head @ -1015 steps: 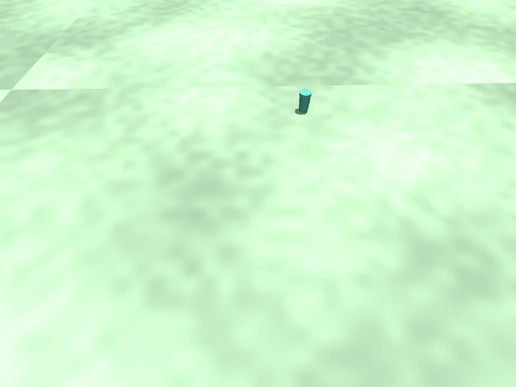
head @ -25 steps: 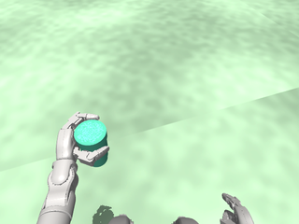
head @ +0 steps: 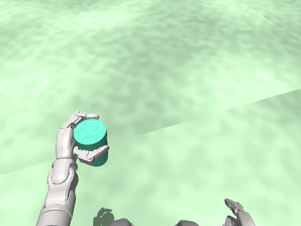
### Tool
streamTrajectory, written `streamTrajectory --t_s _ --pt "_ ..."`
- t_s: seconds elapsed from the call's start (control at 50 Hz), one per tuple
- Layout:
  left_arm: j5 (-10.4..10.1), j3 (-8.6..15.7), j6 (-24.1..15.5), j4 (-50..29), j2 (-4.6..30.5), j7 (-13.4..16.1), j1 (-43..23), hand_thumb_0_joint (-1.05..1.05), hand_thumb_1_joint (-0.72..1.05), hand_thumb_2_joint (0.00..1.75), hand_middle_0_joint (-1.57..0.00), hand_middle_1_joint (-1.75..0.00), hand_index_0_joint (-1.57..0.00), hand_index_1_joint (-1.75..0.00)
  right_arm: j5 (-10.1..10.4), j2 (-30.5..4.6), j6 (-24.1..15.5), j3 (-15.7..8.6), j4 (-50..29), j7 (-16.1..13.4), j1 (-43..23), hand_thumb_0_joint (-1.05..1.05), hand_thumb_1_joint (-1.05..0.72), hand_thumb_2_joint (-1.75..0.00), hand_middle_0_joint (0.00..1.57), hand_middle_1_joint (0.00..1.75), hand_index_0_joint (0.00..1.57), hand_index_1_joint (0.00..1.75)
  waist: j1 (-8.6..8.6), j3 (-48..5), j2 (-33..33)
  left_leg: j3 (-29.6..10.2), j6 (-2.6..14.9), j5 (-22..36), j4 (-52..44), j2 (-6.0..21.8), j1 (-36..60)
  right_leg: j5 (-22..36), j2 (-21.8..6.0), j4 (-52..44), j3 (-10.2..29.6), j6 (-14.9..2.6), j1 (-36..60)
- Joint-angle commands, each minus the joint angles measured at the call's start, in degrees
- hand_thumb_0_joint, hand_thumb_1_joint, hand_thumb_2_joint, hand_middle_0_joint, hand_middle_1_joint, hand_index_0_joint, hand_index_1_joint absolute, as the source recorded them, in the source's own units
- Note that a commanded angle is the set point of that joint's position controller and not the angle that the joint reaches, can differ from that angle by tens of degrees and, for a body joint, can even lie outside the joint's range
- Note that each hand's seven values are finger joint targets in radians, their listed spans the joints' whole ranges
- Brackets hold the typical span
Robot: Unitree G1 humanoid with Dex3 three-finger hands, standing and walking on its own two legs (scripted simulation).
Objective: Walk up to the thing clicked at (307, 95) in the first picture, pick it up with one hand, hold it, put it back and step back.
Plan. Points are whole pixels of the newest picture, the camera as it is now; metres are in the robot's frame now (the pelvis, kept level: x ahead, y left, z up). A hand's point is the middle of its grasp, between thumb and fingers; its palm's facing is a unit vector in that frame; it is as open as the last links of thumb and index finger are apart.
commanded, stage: hold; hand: left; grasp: from the side
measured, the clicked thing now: (94, 145) +0.32 +0.17 +0.01
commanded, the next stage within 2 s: crouch in 1.22 s
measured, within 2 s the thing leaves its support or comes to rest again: neither
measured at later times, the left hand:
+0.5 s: hand (90, 136) +0.33 +0.17 +0.05, palm faces +0.10 -0.99 -0.04, open 10.7 cm
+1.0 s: hand (91, 140) +0.32 +0.17 +0.05, palm faces +0.10 -0.99 -0.04, open 10.7 cm
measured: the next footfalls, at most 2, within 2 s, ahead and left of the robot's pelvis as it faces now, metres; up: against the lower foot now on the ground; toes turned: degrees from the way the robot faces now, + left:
none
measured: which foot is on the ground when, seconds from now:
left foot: down 0.00-1.00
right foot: down 0.00-1.00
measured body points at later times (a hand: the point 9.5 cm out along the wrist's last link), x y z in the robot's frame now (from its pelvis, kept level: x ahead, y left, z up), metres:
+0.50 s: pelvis +0.01 +0.00 +0.00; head +0.04 +0.01 +0.45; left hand +0.32 +0.23 +0.06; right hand +0.13 -0.24 -0.11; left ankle +0.03 +0.13 -0.70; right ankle +0.02 -0.13 -0.70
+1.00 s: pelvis +0.00 +0.00 +0.00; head +0.03 +0.00 +0.45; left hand +0.31 +0.22 +0.05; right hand +0.13 -0.24 -0.11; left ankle +0.03 +0.13 -0.70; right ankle +0.02 -0.13 -0.70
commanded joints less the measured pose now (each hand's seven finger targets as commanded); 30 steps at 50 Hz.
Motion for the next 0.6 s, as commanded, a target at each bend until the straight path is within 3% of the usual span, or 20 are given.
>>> streamTrajectory --t_s 0.0,0.06,0.08,0.1,0.16,0.2,0.24,0.26,0.32,0.38,0.42,0.44,0.5,0.52,0.54,0.58 --pt "-1.86 3.51 -6.3 -18.07 8.1 0.3 -18.06 0.0 0.05 1.18 -1.23 -1.38 -1.24 -1.38 0.12 -7.23 -2.26 -2.3 -7.75 -0.64 -2.29 0.0 -0.94 -0.91 0.2 0.3 0.2 0.3 0.75 -16.03 0.48 0.74 1.12 8.76 -7.22 -1.89 7.91 11.85 1.41 -7.9 -0.1 -0.76 6.38" --pt "-1.94 1.61 -5.79 -15.56 5.97 -0.29 -17.12 0.0 0.08 1.18 -1.22 -1.37 -1.23 -1.37 0.22 -7.65 -2.43 -2.7 -7.18 -0.46 -1.88 0.0 -0.93 -0.91 0.2 0.3 0.2 0.3 -0.06 -14.56 0.85 0.68 1.06 9.17 -7.19 -1.69 8.12 12.71 1.49 -7.38 -0.17 -0.88 4.77" --pt "-1.84 1.49 -5.37 -14.03 5.91 -0.48 -16.3 0.0 0.08 1.18 -1.21 -1.37 -1.22 -1.37 0.13 -7.79 -2.26 -2.86 -7.06 -0.55 -1.63 0.0 -0.93 -0.91 0.2 0.3 0.2 0.3 -0.22 -16.37 0.5 0.5 1.11 10.94 -6.6 -1.57 8.55 14.33 1.5 -7.09 -0.29 -0.86 5.22" --pt "-1.6 2.75 -5.65 -17.79 8.4 -0.37 -19.5 0.0 0.11 1.17 -1.2 -1.36 -1.22 -1.36 0.11 -8.13 -2.17 -3.06 -7.33 -0.51 -1.75 0.0 -0.93 -0.91 0.2 0.3 0.2 0.3 0.05 -16.59 1.74 0.44 0.97 11.01 -6.9 -1.48 8.81 14.28 1.59 -7.1 -0.3 -1.01 4.95" --pt "-1.46 1.52 -5.65 -16.32 6.79 -0.44 -18.32 0.0 0.08 1.18 -1.22 -1.37 -1.24 -1.37 0.08 -7.7 -2.15 -2.8 -7.5 -0.22 -1.83 0.0 -0.93 -0.91 0.2 0.3 0.2 0.3 0.18 -14.5 1.06 0.1 0.93 9.37 -7.33 -1.33 7.77 12.21 1.71 -7.0 -0.74 -1.1 4.33" --pt "-1.59 3.94 -6.54 -18.76 9.07 0.26 -20.47 0.0 0.11 1.17 -1.21 -1.36 -1.23 -1.36 0.04 -7.82 -2.23 -3.04 -7.3 -0.1 -1.32 0.0 -0.93 -0.91 0.2 0.3 0.2 0.3 0.83 -17.86 2.19 -0.02 0.68 10.42 -7.08 -1.24 9.17 12.73 1.79 -6.44 -0.81 -1.3 5.02" --pt "-2.05 3.41 -6.98 -21.13 8.3 0.78 -21.35 0.0 0.11 1.18 -1.23 -1.38 -1.24 -1.38 0.06 -7.85 -2.51 -2.85 -7.76 -0.01 -1.31 0.0 -0.93 -0.91 0.2 0.3 0.2 0.3 0.65 -17.45 2.64 -0.21 0.54 9.34 -7.65 -1.21 9.43 11.55 1.95 -6.37 -0.98 -1.38 5.12" --pt "-2.04 3.3 -6.62 -18.34 7.61 0.94 -19.27 0.0 0.09 1.19 -1.23 -1.4 -1.25 -1.39 0.02 -7.75 -2.47 -2.72 -7.65 0.1 -1.14 0.0 -0.93 -0.91 0.2 0.3 0.2 0.3 0.49 -16.99 1.92 -0.27 0.58 9.55 -7.38 -1.17 8.91 11.72 2.02 -6.3 -0.92 -1.31 5.05" --pt "-1.63 4.4 -6.86 -20.04 9.58 1.3 -19.95 0.0 0.08 1.19 -1.22 -1.39 -1.23 -1.39 0.15 -7.94 -2.43 -2.88 -7.5 -0.16 -1.08 0.0 -0.94 -0.91 0.2 0.3 0.2 0.3 0.7 -18.66 2.58 0.06 0.69 10.16 -7.12 -1.41 9.44 12.66 1.75 -6.56 -0.5 -1.23 5.81" --pt "-1.18 2.74 -5.73 -16.74 7.86 0.76 -16.21 0.0 0.08 1.18 -1.22 -1.38 -1.23 -1.38 0.07 -7.67 -2.21 -2.76 -7.09 -0.43 -0.88 0.0 -0.93 -0.91 0.2 0.3 0.2 0.3 0.13 -16.58 0.53 0.4 0.99 12.65 -6.33 -1.5 8.5 15.74 1.62 -6.8 -0.32 -0.84 6.05" --pt "-1.38 1.11 -5.72 -17.45 6.61 0.37 -19.52 0.0 0.05 1.19 -1.22 -1.39 -1.23 -1.39 0.06 -7.46 -2.33 -2.7 -6.98 -0.33 -0.98 0.0 -0.93 -0.91 0.2 0.3 0.2 0.3 -0.46 -15.91 0.19 0.38 1.19 12.44 -6.01 -1.47 8.32 15.97 1.47 -7.0 -0.15 -0.66 5.55" --pt "-1.43 2.08 -5.75 -18.41 7.83 0.29 -21.05 0.0 0.08 1.19 -1.22 -1.38 -1.23 -1.38 0.23 -7.72 -2.37 -2.86 -7.26 -0.38 -1.45 0.0 -0.93 -0.91 0.2 0.3 0.2 0.3 -0.39 -16.42 0.86 0.5 1.21 11.31 -6.46 -1.59 8.59 15.03 1.36 -7.3 -0.05 -0.74 5.59" --pt "-1.44 1.14 -5.5 -17.22 6.53 0.08 -19.83 0.0 0.08 1.18 -1.21 -1.37 -1.22 -1.37 0.2 -7.88 -2.41 -3.03 -7.4 0.0 -1.27 0.0 -0.92 -0.91 0.2 0.3 0.2 0.3 0.03 -15.82 0.95 -0.06 0.87 11.01 -7.0 -1.17 8.62 13.68 1.78 -6.72 -0.76 -1.16 4.73" --pt "-1.33 2.59 -5.3 -15.05 7.63 0.22 -18.73 0.0 0.07 1.19 -1.22 -1.38 -1.23 -1.38 0.18 -7.97 -2.3 -3.15 -6.91 0.0 -1.23 0.0 -0.93 -0.91 0.2 0.3 0.2 0.3 0.34 -15.48 0.96 0.04 0.94 10.63 -6.8 -1.33 7.87 13.35 1.64 -6.9 -0.7 -1.12 4.81" --pt "-1.57 1.04 -5.62 -17.96 6.22 0.22 -20.32 0.0 0.09 1.19 -1.22 -1.38 -1.24 -1.38 0.12 -7.79 -2.29 -3.11 -7.57 0.05 -0.89 0.0 -0.93 -0.91 0.2 0.3 0.2 0.3 0.08 -17.29 1.6 -0.07 0.8 12.57 -6.63 -1.15 9.29 14.98 1.72 -6.43 -0.85 -1.19 5.39" --pt "-1.36 2.33 -5.48 -17.4 7.74 0.51 -18.4 0.0 0.09 1.2 -1.23 -1.39 -1.25 -1.39 0.17 -7.89 -2.29 -3.17 -7.44 0.16 -0.71 0.0 -0.93 -0.91 0.2 0.3 0.2 0.3 0.63 -18.39 2.42 0.02 0.69 13.91 -6.43 -1.32 9.87 15.87 1.66 -6.35 -0.85 -1.24 6.42"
